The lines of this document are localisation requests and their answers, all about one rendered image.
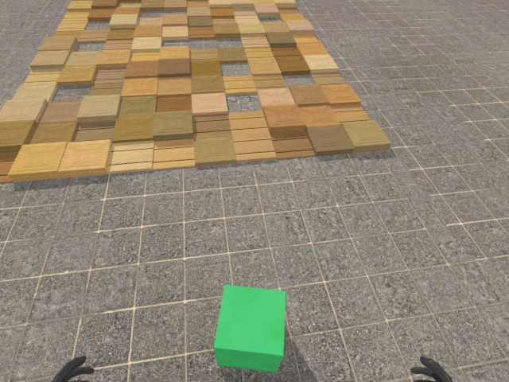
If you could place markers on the robot right hand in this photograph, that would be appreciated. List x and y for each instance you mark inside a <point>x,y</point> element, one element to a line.
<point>433,370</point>

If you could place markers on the robot left hand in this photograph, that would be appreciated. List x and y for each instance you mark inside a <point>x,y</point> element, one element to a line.
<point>72,369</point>

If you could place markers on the carton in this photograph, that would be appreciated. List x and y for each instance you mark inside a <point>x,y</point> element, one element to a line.
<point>250,331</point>

